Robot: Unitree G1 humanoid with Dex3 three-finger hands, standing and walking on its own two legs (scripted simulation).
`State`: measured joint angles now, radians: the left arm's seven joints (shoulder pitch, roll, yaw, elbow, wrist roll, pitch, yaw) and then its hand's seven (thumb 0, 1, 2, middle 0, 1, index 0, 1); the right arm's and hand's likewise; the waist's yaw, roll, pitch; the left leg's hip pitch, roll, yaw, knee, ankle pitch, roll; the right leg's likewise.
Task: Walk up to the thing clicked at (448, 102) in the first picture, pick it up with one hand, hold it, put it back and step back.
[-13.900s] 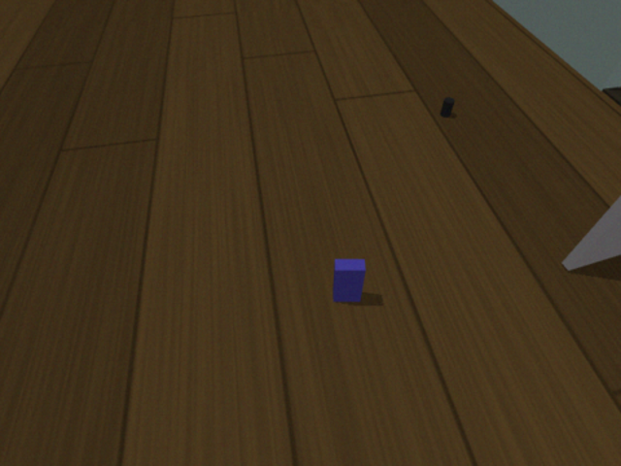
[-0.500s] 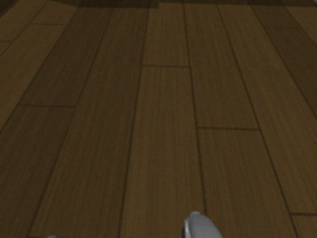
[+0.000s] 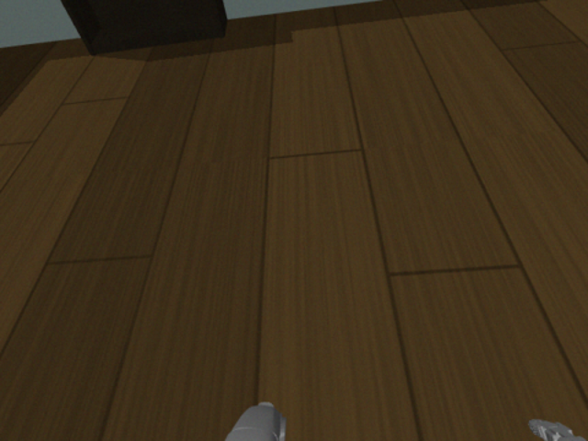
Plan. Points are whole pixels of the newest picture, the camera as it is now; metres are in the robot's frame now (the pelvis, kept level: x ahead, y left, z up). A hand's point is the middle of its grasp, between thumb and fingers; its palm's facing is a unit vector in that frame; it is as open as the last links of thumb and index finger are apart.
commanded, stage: walk up
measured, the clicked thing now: out of the picture -0.01 -1.34 -0.74
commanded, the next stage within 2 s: none
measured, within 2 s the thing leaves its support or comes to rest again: neither
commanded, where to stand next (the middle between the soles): +0.32 +0.09 m, yaw -111 degrees
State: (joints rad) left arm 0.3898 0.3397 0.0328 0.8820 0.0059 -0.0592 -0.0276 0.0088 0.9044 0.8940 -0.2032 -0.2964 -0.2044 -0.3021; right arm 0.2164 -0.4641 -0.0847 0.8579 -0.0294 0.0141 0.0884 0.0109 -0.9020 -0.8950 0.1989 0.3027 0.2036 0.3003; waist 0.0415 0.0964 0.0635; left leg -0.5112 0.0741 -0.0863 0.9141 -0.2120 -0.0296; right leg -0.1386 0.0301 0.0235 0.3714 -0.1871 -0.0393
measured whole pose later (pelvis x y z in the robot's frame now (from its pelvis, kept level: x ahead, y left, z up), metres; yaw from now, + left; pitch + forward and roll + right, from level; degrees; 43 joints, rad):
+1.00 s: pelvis +0.35 +0.18 -0.05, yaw -50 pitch -4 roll +1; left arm 0.20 0.39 0.04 0.65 0.06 0.07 0.00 0.01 0.90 0.89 -0.21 -0.30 -0.21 -0.30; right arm 0.10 -0.39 -0.07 0.69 0.00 -0.01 0.00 0.01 -0.90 -0.89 0.20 0.30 0.21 0.30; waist 0.04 -0.01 0.19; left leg -0.42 0.04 -0.03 0.78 -0.29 -0.06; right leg -0.49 0.02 0.26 0.88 -0.37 0.00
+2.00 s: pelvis +0.31 +0.16 -0.02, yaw -95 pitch -1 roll +0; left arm 0.23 0.43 0.04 0.81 0.00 -0.01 0.01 0.01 0.91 0.89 -0.20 -0.30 -0.20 -0.30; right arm 0.29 -0.42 -0.06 0.79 -0.03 0.00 0.03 0.01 -0.90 -0.89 0.20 0.30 0.21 0.30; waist -0.06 0.01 0.14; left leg -0.30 0.12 0.23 0.68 -0.34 0.02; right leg -0.37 -0.01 0.00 0.68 -0.28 -0.01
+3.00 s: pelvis +0.34 +0.17 -0.02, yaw -112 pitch -3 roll +1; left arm 0.15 0.36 0.01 1.01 0.00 -0.03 0.01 0.01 0.91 0.89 -0.20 -0.30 -0.20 -0.30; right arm 0.16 -0.37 0.00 1.01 -0.01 0.00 0.02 0.01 -0.90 -0.89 0.20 0.30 0.20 0.30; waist 0.00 0.02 0.06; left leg -0.26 0.07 0.06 0.63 -0.32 -0.03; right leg -0.29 0.01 0.09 0.66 -0.32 0.01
